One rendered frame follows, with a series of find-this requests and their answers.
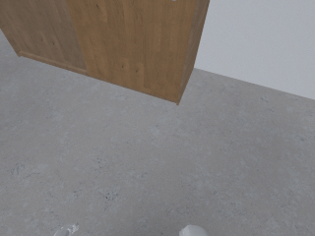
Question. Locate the wardrobe door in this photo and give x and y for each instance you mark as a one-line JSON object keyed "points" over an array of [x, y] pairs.
{"points": [[43, 28], [140, 44]]}

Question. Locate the robot right thigh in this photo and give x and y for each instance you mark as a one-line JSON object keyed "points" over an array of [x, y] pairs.
{"points": [[193, 230]]}

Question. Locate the left robot hand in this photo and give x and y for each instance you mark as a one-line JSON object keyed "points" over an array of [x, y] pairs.
{"points": [[68, 229]]}

